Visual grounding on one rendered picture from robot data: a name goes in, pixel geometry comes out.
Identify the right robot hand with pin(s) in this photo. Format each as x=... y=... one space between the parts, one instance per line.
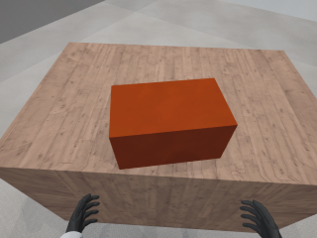
x=266 y=226

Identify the carton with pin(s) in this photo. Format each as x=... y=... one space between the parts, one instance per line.
x=169 y=122

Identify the pedestal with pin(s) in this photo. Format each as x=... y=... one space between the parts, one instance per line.
x=58 y=150

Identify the left robot hand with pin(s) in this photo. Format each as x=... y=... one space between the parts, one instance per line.
x=77 y=220

